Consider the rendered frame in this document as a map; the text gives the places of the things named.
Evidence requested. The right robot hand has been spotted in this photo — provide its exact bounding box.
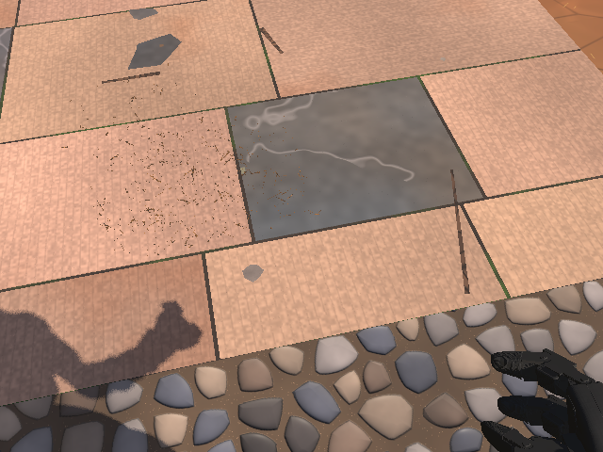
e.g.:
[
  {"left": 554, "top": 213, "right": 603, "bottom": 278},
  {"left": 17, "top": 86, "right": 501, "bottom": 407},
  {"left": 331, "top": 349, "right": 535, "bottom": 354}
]
[{"left": 481, "top": 348, "right": 603, "bottom": 452}]

